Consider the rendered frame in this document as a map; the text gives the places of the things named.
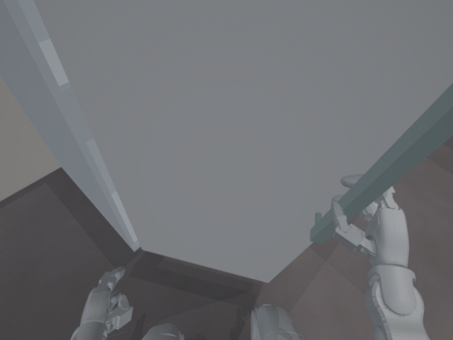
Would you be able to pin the right robot thigh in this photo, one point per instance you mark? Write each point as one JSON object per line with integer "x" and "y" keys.
{"x": 273, "y": 323}

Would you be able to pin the left robot forearm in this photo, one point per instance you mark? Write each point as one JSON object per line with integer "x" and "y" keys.
{"x": 91, "y": 331}

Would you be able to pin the right robot forearm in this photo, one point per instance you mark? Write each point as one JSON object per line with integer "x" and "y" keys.
{"x": 394, "y": 304}

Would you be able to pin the fridge door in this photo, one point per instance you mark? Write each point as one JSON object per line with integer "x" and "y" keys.
{"x": 226, "y": 125}

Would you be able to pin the robot right hand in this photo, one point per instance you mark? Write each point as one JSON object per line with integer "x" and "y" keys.
{"x": 386, "y": 225}

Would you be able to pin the handle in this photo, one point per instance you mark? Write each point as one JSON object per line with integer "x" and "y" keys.
{"x": 433, "y": 128}

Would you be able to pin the robot left hand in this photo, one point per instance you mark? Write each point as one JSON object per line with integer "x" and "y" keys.
{"x": 101, "y": 301}

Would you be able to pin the left robot thigh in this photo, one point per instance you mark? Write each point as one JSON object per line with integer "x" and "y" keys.
{"x": 164, "y": 332}

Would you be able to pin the robot thigh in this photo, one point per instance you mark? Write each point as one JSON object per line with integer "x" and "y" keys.
{"x": 164, "y": 332}
{"x": 273, "y": 323}

